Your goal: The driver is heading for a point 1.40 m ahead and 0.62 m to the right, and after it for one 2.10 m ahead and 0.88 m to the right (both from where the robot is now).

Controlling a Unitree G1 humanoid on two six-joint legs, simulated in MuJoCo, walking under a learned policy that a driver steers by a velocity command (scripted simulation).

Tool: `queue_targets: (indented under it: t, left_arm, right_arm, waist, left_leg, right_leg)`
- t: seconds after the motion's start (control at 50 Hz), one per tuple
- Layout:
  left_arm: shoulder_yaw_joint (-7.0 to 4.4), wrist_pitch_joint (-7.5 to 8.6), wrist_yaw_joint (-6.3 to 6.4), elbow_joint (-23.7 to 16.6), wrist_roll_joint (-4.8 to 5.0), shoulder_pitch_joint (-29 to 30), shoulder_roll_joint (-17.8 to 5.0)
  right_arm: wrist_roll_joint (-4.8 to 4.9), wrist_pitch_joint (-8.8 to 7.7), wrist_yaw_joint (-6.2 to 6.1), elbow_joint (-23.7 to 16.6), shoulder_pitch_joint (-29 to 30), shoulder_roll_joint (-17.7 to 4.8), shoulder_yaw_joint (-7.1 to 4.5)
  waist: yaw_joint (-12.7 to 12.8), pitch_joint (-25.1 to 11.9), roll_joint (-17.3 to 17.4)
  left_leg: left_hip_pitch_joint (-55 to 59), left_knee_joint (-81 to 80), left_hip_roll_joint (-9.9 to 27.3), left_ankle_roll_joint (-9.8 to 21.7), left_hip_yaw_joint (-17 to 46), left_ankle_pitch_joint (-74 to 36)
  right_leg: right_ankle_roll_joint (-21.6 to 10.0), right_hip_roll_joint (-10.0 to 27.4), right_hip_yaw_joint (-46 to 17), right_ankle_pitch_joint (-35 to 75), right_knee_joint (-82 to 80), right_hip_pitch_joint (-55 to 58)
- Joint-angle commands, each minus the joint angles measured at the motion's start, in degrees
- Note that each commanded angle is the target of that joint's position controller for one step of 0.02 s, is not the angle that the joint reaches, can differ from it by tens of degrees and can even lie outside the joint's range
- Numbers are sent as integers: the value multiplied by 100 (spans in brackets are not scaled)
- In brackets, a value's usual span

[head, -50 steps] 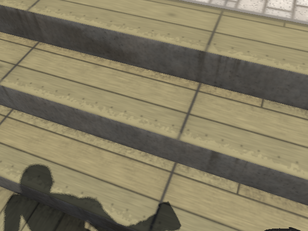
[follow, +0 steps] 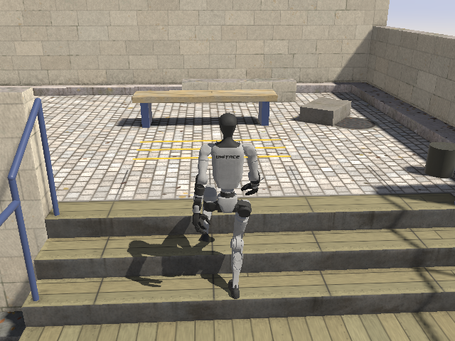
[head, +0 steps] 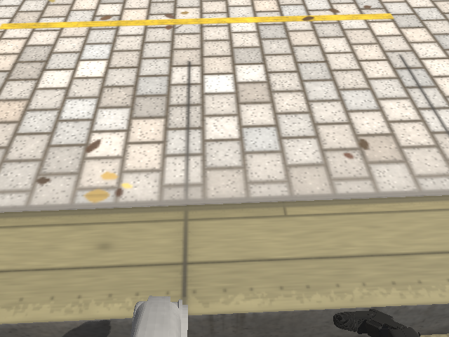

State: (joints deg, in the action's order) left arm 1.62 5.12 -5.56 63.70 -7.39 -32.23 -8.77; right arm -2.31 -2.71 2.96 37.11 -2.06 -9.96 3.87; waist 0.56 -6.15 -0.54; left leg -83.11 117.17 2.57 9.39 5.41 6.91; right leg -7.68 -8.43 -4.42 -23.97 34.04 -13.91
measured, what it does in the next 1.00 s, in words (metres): climbs, turning right: left foot 0.17 m higher, then right foot 0.17 m higher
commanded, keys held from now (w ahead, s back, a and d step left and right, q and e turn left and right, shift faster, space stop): w+e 0.60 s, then e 0.40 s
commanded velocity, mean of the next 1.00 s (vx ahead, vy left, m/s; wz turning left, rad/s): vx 0.40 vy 0.00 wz -0.59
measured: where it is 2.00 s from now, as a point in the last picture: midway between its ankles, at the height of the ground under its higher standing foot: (350, 166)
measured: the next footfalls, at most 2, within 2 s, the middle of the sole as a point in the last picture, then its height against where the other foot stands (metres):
left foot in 0.14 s outside the picture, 0.17 m higher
right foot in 0.68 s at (335, 265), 0.17 m higher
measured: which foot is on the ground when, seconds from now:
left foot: up 0.00-0.12, down 0.14-0.70, up 0.72-1.00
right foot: down 0.00-0.18, up 0.20-0.66, down 0.68-1.00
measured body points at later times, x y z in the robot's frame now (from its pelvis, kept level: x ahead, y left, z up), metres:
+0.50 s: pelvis +0.31 +0.01 +0.17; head +0.30 +0.00 +0.62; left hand +0.57 +0.13 +0.08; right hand +0.16 -0.15 +0.01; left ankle +0.24 +0.13 -0.55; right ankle +0.36 -0.15 -0.26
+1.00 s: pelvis +0.57 -0.11 +0.35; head +0.57 -0.10 +0.80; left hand +0.73 +0.08 +0.20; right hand +0.62 -0.44 +0.29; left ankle +0.73 -0.02 -0.24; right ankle +0.55 -0.21 -0.38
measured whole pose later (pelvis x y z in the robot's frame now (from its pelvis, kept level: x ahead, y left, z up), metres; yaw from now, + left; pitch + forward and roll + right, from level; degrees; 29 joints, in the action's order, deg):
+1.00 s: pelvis +0.57 -0.11 +0.35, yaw -35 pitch +5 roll -1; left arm -1.5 8.0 -1.5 54.5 -3.5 -20.5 -12.6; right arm -2.4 -6.6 0.2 43.0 -1.9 -14.7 -1.3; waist 3.1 -5.9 -0.4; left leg -55.1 82.3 3.1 -3.2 6.7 12.9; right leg -4.7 -7.1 -4.8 -10.2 29.9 -24.1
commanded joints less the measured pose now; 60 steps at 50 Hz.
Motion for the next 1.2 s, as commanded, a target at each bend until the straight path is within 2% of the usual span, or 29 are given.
queue_targets:
  t: [0.02,0.06,0.08,0.12,0.14,0.16,0.18,0.2,0.22,0.24,0.26,0.28,0.32,0.46,0.56,0.62,0.68,0.7,0.72,0.74,0.76,0.82,0.84,0.88,0.98,1.06,1.12,1.18,1.2]
  left_arm:
    - [-54,127,-226,-287,118,-183,-599]
    - [32,235,-267,-683,400,250,-467]
    - [-19,281,-273,-874,454,570,-806]
    - [-257,413,-231,-957,700,193,-1492]
    - [-425,377,-275,-788,623,126,-1709]
    - [-483,349,-292,-803,347,322,-1497]
    - [-268,351,-336,-894,-2,-339,-520]
    - [-474,187,-383,-489,387,222,-831]
    - [-464,164,-341,-759,600,851,-811]
    - [-470,154,-193,-708,668,1087,-720]
    - [-444,99,-55,-852,551,1369,-644]
    - [-314,26,5,-1052,447,1624,-339]
    - [-127,-155,41,-1155,465,1716,191]
    - [130,-188,-31,-1782,680,3292,17]
    - [257,-367,178,-2698,745,5006,-237]
    - [274,-882,-86,-2904,620,5398,-33]
    - [-133,-487,102,-2052,853,2769,-903]
    - [-183,-454,195,-1818,914,1748,-1151]
    - [-269,-522,282,-1508,441,279,-1322]
    - [-520,-515,263,-1228,309,-263,-1787]
    - [-662,-283,346,-1164,393,504,-1987]
    - [-218,60,310,-1034,502,2374,-555]
    - [-128,96,228,-1025,389,2728,-239]
    - [-206,283,272,-1321,518,3228,-360]
    - [-474,505,466,-1615,341,1790,-1071]
    - [-630,434,343,-2278,693,2459,-1401]
    - [-737,418,193,-2321,698,2169,-1447]
    - [-621,261,160,-2079,660,1670,-965]
    - [-461,214,200,-2034,623,1124,-396]
  right_arm:
    - [-63,164,-76,-773,1756,-270,15]
    - [-237,245,-31,-762,1759,95,76]
    - [-117,343,37,-697,1186,127,86]
    - [-40,361,101,-710,1270,-581,-118]
    - [75,340,35,-693,990,-789,-231]
    - [92,276,-71,-193,-786,-1026,-400]
    - [140,205,-141,436,-2351,-1183,-454]
    - [-192,248,-135,567,-2998,-1235,-451]
    - [-182,15,-238,737,-2406,-1376,-494]
    - [-22,-93,-207,895,-1695,-1102,-502]
    - [-10,-99,-138,1285,-1499,-249,-312]
    - [17,-115,-132,1558,-1275,537,-124]
    - [32,-170,-203,1734,-748,857,-78]
    - [-626,-260,-114,2558,-2210,162,-169]
    - [-753,-234,2,3037,-3452,129,-78]
    - [-285,-399,282,2747,-2948,-502,-180]
    - [24,-747,54,2147,-2514,-1915,-563]
    - [-362,-768,123,1907,-2969,-1371,-538]
    - [-387,-626,313,1771,-2666,-1350,-589]
    - [72,-418,435,1658,-2269,-1148,-719]
    - [192,-377,372,1583,-1965,-720,-739]
    - [-183,-416,-18,1083,-1502,169,-367]
    - [-150,-322,-113,1014,-1601,-13,-390]
    - [-105,-249,-231,939,-1479,-533,-505]
    - [45,-408,-309,562,-659,-813,-617]
    - [-55,-150,-232,247,-324,-673,-616]
    - [1,-124,-338,124,-313,-847,-652]
    - [163,-318,-462,203,-720,-1225,-801]
    - [178,-439,-512,169,-1005,-1496,-826]
  waist:
    - [158,526,-233]
    - [-12,507,-732]
    - [-430,159,-907]
    - [-368,-94,-1101]
    - [-532,-198,-1235]
    - [-1039,-1377,-542]
    - [-999,-3036,1461]
    - [-1603,-2108,1889]
    - [-1270,-511,1030]
    - [-849,36,524]
    - [-551,-203,-379]
    - [-266,-182,-426]
    - [220,90,-98]
    - [-90,575,133]
    - [-441,416,103]
    - [143,260,734]
    - [980,-252,1266]
    - [918,-2046,343]
    - [1312,-2766,-611]
    - [1330,-2462,-664]
    - [967,-1419,-304]
    - [-264,-432,287]
    - [-593,-314,627]
    - [-799,-269,303]
    - [-212,-404,43]
    - [-342,145,-263]
    - [-131,177,-566]
    - [-102,-200,-182]
    - [59,-978,1075]
  left_leg:
    - [837,-1594,142,-244,-1015,645]
    - [2339,-2558,50,-402,-1413,1152]
    - [3784,-2748,-248,-498,-1661,733]
    - [4362,-4603,-900,-737,-1907,1632]
    - [4858,-5610,-1000,-535,-1643,1690]
    - [6933,-6058,-458,22,-297,-94]
    - [9694,-7525,1028,1463,2952,136]
    - [8712,-9097,1759,1805,5247,2377]
    - [7506,-9164,1532,1072,4561,3949]
    - [6668,-8904,1655,1121,3657,3165]
    - [6560,-8841,1699,977,2716,2260]
    - [6300,-8983,1586,790,2022,1608]
    - [6059,-9376,1131,465,835,1127]
    - [7379,-10391,1122,314,-908,230]
    - [8643,-11106,1296,138,-1264,-370]
    - [6745,-11490,1328,477,-2185,-4923]
    - [7845,-9392,1622,-566,-2078,-9443]
    - [5804,-7358,1308,-997,-1557,-7909]
    - [4479,-5333,92,-1182,-1284,-1168]
    - [4255,-2329,-635,-1062,85,504]
    - [3804,-1238,-595,-918,775,-24]
    - [3260,-495,-515,-374,854,23]
    - [3282,-1057,-382,-343,717,-114]
    - [3536,-2130,-50,-698,468,650]
    - [4192,-3616,59,-1464,-229,612]
    - [5863,-6234,77,-1539,-361,206]
    - [5662,-7699,20,-1524,-215,505]
    - [6920,-8949,217,-901,-306,371]
    - [8252,-9217,1306,392,1069,-609]
  right_leg:
    - [-850,1260,-1846,1909,-1919,-1143]
    - [-999,1652,-1776,3174,-2383,-1460]
    - [-1081,1665,-1364,5952,-2072,-1889]
    - [-1106,1992,-1509,9688,-1764,-236]
    - [-886,2031,-1387,11135,-1092,307]
    - [-435,1753,-1235,10894,931,-117]
    - [-161,932,-1272,6576,2725,-2393]
    - [93,-30,-1471,2214,6140,-3554]
    - [-13,378,-1329,2639,7391,-4712]
    - [-98,546,-1044,2629,7914,-5005]
    - [-374,651,-978,2396,7981,-5033]
    - [-585,842,-944,2413,7973,-5004]
    - [-780,946,-961,1609,7952,-5352]
    - [-1084,1045,-208,1062,9082,-7450]
    - [-1043,1420,466,1566,6553,-7754]
    - [-505,964,1689,652,5240,-4038]
    - [-307,-8,1562,1269,2754,-1181]
    - [-1120,720,-342,3756,3112,2027]
    - [-1706,1553,-2978,3776,797,3334]
    - [-1771,2202,-4586,2929,-444,2070]
    - [-1436,2047,-4130,2359,-563,592]
    - [-1295,1468,-2911,1332,-575,-1568]
    - [-1216,1347,-2423,2036,-757,-1964]
    - [-1022,1337,-1640,2850,-1198,-2118]
    - [-641,1172,-868,4619,-1235,-1464]
    - [-482,1038,-1013,2721,-1466,-2169]
    - [-744,1604,-2015,2650,-1083,-801]
    - [-337,1403,-2257,1226,-16,-570]
    - [318,484,-1323,-150,1494,-1347]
